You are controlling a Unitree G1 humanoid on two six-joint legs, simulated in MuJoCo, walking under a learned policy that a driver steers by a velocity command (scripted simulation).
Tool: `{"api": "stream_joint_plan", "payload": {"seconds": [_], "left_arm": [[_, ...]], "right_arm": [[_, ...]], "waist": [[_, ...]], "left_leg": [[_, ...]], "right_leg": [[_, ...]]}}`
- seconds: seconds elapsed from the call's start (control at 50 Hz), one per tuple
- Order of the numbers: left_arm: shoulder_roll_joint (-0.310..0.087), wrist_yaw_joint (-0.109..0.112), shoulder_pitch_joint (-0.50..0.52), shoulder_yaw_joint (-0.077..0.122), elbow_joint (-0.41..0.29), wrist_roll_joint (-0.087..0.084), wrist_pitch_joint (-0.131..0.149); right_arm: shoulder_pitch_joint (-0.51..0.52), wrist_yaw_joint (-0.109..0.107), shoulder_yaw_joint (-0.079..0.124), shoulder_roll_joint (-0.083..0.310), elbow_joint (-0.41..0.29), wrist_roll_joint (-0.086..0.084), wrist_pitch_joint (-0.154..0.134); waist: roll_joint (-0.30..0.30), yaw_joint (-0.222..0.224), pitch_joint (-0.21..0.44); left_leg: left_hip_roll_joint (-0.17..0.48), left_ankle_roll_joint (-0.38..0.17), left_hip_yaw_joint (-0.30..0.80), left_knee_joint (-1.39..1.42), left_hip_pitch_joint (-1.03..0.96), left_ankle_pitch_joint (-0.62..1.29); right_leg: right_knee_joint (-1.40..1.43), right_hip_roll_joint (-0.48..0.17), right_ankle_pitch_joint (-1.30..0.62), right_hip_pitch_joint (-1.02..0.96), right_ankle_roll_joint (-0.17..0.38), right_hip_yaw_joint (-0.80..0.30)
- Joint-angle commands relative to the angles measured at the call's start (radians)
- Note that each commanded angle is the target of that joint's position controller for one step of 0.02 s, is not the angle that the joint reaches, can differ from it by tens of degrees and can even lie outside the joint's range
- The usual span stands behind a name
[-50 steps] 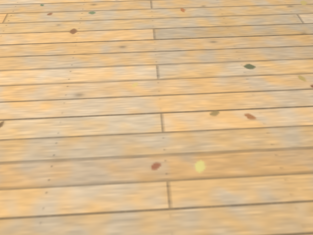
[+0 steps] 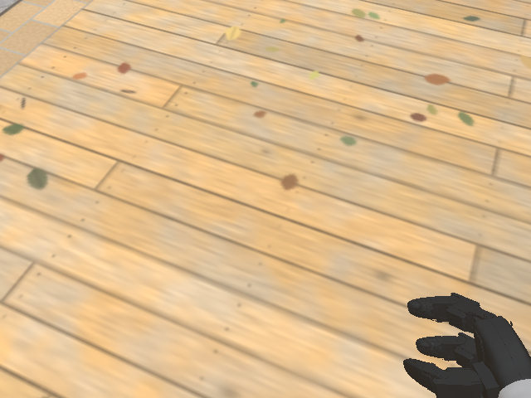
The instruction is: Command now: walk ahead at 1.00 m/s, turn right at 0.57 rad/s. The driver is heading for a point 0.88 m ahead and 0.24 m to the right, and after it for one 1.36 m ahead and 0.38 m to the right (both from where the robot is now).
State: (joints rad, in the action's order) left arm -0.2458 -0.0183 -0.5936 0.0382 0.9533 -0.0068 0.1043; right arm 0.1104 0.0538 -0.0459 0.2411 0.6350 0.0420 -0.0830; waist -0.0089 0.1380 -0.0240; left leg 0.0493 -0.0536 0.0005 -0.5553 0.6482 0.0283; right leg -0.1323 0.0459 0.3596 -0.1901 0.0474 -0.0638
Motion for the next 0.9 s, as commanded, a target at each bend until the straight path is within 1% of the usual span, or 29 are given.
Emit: {"api": "stream_joint_plan", "payload": {"seconds": [0.02,0.04,0.06,0.08,0.1,0.12,0.14,0.18,0.22,0.28,0.34,0.38,0.4,0.42,0.46,0.48,0.5,0.52,0.54,0.56,0.58,0.6,0.64,0.7,0.76,0.82,0.86,0.88,0.9], "left_arm": [[-0.26,0.014,0.087,0.056,-0.066,0.01,0.003],[-0.232,0.014,0.118,0.052,-0.082,0.013,0.001],[-0.076,0.015,0.074,0.022,-0.128,0.004,0.006],[-0.072,0.014,0.028,0.015,-0.17,-0.038,-0.003],[-0.138,0.022,0.154,0.029,-0.165,-0.016,-0.018],[-0.131,0.013,0.225,0.029,-0.17,-0.002,-0.025],[-0.113,0.002,0.246,0.028,-0.168,0.005,-0.035],[-0.068,-0.017,0.246,0.024,-0.182,0.03,-0.071],[-0.039,-0.03,0.329,0.017,-0.228,0.035,-0.098],[-0.039,-0.054,0.451,0.005,-0.299,0.036,-0.104],[-0.06,-0.075,0.554,-0.006,-0.338,0.031,-0.101],[-0.067,-0.078,0.569,-0.009,-0.343,0.03,-0.097],[-0.093,-0.074,0.548,-0.003,-0.331,0.031,-0.095],[-0.117,-0.066,0.488,0.005,-0.313,0.031,-0.091],[-0.196,-0.044,0.155,0.048,-0.221,0.028,-0.086],[-0.242,-0.019,0.02,0.078,-0.164,0.024,-0.088],[-0.318,0.001,0.123,0.097,-0.168,0.008,-0.1],[-0.417,-0.002,0.16,0.116,-0.22,0.037,-0.113],[-0.37,0.01,0.162,0.116,-0.239,0.034,-0.116],[-0.31,0.02,0.187,0.103,-0.219,0.029,-0.108],[-0.277,0.023,0.215,0.093,-0.206,0.026,-0.094],[-0.256,0.027,0.245,0.083,-0.213,0.022,-0.076],[-0.2,0.025,0.266,0.059,-0.209,0.016,-0.047],[-0.19,0.015,0.247,0.056,-0.197,0.013,-0.016],[-0.194,-0.002,0.191,0.06,-0.175,-0.007,0.003],[-0.217,0.0,0.134,0.058,-0.146,0.003,0.011],[-0.249,0.014,0.13,0.062,-0.127,0.021,0.009],[-0.271,0.024,0.137,0.066,-0.123,0.039,0.0],[-0.28,0.034,0.168,0.068,-0.124,0.06,-0.014]], "right_arm": [[-0.301,-0.04,0.075,0.184,0.043,0.004,-0.015],[-0.478,-0.061,0.1,0.24,0.083,0.015,-0.018],[-0.602,-0.077,0.126,0.32,0.093,0.053,-0.02],[-0.555,-0.069,0.134,0.334,0.083,0.04,-0.007],[-0.461,-0.065,0.123,0.232,0.079,0.023,-0.005],[-0.412,-0.061,0.107,0.157,0.088,0.014,-0.012],[-0.394,-0.059,0.104,0.134,0.103,0.018,-0.016],[-0.418,-0.059,0.097,0.104,0.146,-0.001,-0.03],[-0.431,-0.052,0.094,0.081,0.182,-0.025,-0.046],[-0.402,-0.049,0.093,0.078,0.196,-0.023,-0.061],[-0.401,-0.057,0.103,0.13,0.202,-0.022,-0.066],[-0.447,-0.062,0.112,0.187,0.206,-0.024,-0.065],[-0.47,-0.068,0.118,0.211,0.207,-0.025,-0.053],[-0.478,-0.076,0.127,0.242,0.2,-0.023,-0.035],[-0.417,-0.085,0.144,0.292,0.167,-0.01,0.008],[-0.412,-0.075,0.144,0.277,0.162,-0.002,0.018],[-0.406,-0.057,0.104,0.117,0.122,0.01,0.011],[-0.446,-0.057,0.098,0.137,-0.006,-0.017,-0.011],[-0.351,-0.058,0.091,0.176,-0.017,-0.005,-0.04],[-0.32,-0.058,0.088,0.184,-0.011,-0.008,-0.052],[-0.303,-0.061,0.084,0.169,-0.007,0.004,-0.048],[-0.323,-0.062,0.079,0.16,-0.002,0.021,-0.029],[-0.35,-0.057,0.072,0.137,0.008,0.032,0.018],[-0.182,-0.036,0.046,0.079,-0.063,0.019,0.026],[-0.096,-0.018,0.037,0.056,-0.075,-0.012,0.017],[-0.05,-0.022,0.052,0.092,-0.076,-0.022,0.015],[-0.093,-0.029,0.075,0.137,-0.061,-0.015,0.011],[-0.183,-0.033,0.09,0.164,-0.034,-0.02,0.012],[-0.362,-0.04,0.109,0.194,0.019,-0.027,0.017]], "waist": [[0.095,-0.257,0.154],[0.078,-0.338,0.245],[-0.144,-0.31,0.403],[-0.297,-0.252,0.516],[-0.139,-0.247,0.316],[-0.066,-0.236,0.168],[-0.035,-0.209,0.104],[-0.076,-0.153,0.038],[-0.079,-0.131,-0.01],[-0.084,-0.106,-0.069],[-0.027,-0.102,-0.112],[-0.033,-0.095,-0.103],[-0.044,-0.081,-0.076],[-0.073,-0.043,-0.029],[-0.09,0.125,0.145],[-0.019,0.156,0.198],[0.241,0.031,0.084],[0.291,-0.038,0.306],[0.086,-0.006,0.261],[-0.027,-0.047,0.111],[-0.089,-0.1,0.042],[-0.099,-0.141,0.014],[-0.103,-0.192,-0.017],[-0.051,-0.153,-0.082],[-0.005,-0.083,-0.065],[0.024,-0.041,-0.07],[0.058,-0.075,-0.012],[0.091,-0.124,0.051],[0.118,-0.215,0.134]], "left_leg": [[-0.09,-0.022,-0.043,0.028,-0.597,-0.127],[0.031,-0.032,0.055,-0.002,-0.842,-0.226],[0.341,-0.061,0.425,0.038,-1.071,-0.554],[0.461,-0.14,0.836,0.236,-1.118,-0.693],[0.381,-0.116,0.685,0.264,-0.978,-0.721],[0.337,-0.1,0.504,0.268,-0.828,-0.558],[0.3,-0.085,0.389,0.294,-0.724,-0.404],[0.265,-0.065,0.218,0.335,-0.589,-0.27],[0.254,-0.048,0.096,0.379,-0.565,-0.17],[0.186,-0.018,-0.115,0.429,-0.502,0.0],[0.142,0.006,-0.26,0.477,-0.488,0.151],[0.163,0.026,-0.305,0.397,-0.569,0.565],[0.169,0.034,-0.309,0.323,-0.646,0.79],[0.183,0.036,-0.305,0.215,-0.691,0.936],[0.221,0.01,-0.266,-0.236,-0.622,1.004],[0.157,0.022,-0.256,-0.583,-0.453,0.609],[-0.035,0.053,-0.231,-0.981,-0.134,-0.444],[-0.107,0.087,-0.003,-1.177,0.189,-0.541],[-0.04,0.075,0.09,-1.107,0.269,-0.451],[0.001,0.071,0.094,-0.99,0.244,-0.393],[0.034,0.078,0.092,-0.896,0.173,-0.388],[0.054,0.092,0.099,-0.83,0.094,-0.399],[0.094,0.118,0.077,-0.693,-0.014,-0.426],[0.107,0.116,0.009,-0.379,-0.08,-0.197],[0.061,0.066,-0.04,-0.112,-0.217,0.15],[0.033,0.0,-0.072,0.016,-0.151,0.168],[-0.037,-0.045,-0.108,0.037,-0.186,0.028],[-0.082,-0.061,-0.119,0.021,-0.254,-0.066],[-0.118,-0.083,-0.123,0.005,-0.391,-0.15]], "right_leg": [[-0.418,-0.168,-1.006,0.256,0.091,-0.073],[-0.688,-0.123,-0.786,0.442,0.082,-0.069],[-1.059,-0.039,-0.115,0.68,0.078,-0.02],[-1.279,0.006,0.099,0.863,0.077,-0.028],[-1.287,-0.073,-0.016,0.957,0.086,-0.024],[-1.23,-0.105,-0.084,0.965,0.079,-0.014],[-1.2,-0.129,-0.099,0.934,0.068,-0.01],[-1.172,-0.165,-0.095,0.889,0.049,-0.004],[-1.145,-0.193,-0.114,0.951,0.038,0.01],[-1.014,-0.187,-0.289,0.955,0.038,0.064],[-0.739,-0.142,-0.429,0.831,0.075,0.166],[-0.65,-0.082,-0.436,0.746,0.112,0.236],[-0.633,-0.035,-0.396,0.713,0.127,0.272],[-0.621,-0.001,-0.345,0.64,0.143,0.283],[-0.612,0.056,-0.225,0.276,0.193,0.233],[-0.552,0.058,-0.153,0.046,0.218,0.147],[-0.502,-0.105,-0.224,0.015,0.261,-0.145],[-0.294,-0.273,-0.104,-0.276,0.473,-0.681],[-0.13,-0.31,0.064,-0.216,0.438,-0.787],[-0.097,-0.286,0.05,-0.041,0.393,-0.718],[-0.099,-0.244,-0.048,0.118,0.359,-0.627],[-0.106,-0.203,-0.152,0.246,0.347,-0.54],[-0.08,-0.152,-0.21,0.438,0.327,-0.408],[-0.005,-0.068,-0.284,0.567,0.283,-0.259],[0.047,-0.061,-0.431,0.515,0.216,-0.181],[0.033,-0.127,-0.659,0.245,0.17,-0.127],[-0.084,-0.16,-1.016,0.081,0.13,-0.071],[-0.203,-0.175,-1.189,0.023,0.112,-0.046],[-0.403,-0.185,-1.322,0.016,0.1,-0.017]]}}
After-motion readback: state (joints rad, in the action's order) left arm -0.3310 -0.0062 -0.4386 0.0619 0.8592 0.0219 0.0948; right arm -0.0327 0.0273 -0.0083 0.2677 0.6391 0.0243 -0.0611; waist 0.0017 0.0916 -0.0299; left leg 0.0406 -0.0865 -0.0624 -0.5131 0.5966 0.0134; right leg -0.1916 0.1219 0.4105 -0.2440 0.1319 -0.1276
